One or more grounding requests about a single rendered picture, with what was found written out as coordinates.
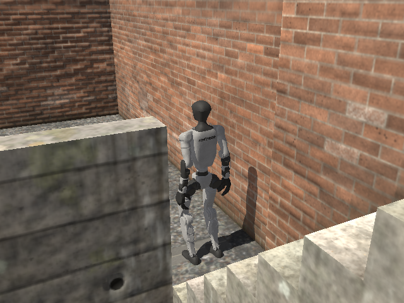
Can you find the stairs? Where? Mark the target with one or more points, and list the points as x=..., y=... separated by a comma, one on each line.
x=358, y=261

